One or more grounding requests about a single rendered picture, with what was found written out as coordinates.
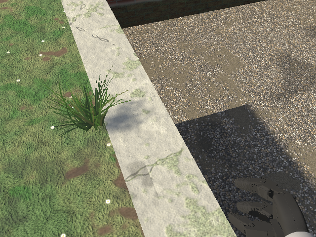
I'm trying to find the robot right hand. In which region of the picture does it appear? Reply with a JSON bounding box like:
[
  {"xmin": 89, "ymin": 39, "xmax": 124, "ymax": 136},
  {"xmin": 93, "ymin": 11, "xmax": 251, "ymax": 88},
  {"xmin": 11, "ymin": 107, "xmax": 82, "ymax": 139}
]
[{"xmin": 228, "ymin": 177, "xmax": 310, "ymax": 237}]

